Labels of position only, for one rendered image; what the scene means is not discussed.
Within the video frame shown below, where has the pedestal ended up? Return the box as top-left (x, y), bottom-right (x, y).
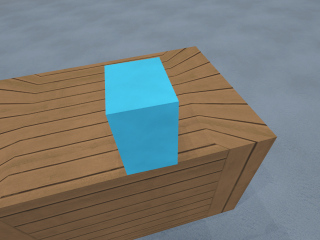
top-left (0, 46), bottom-right (277, 240)

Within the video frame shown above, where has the carton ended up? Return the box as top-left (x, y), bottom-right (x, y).
top-left (104, 57), bottom-right (179, 175)

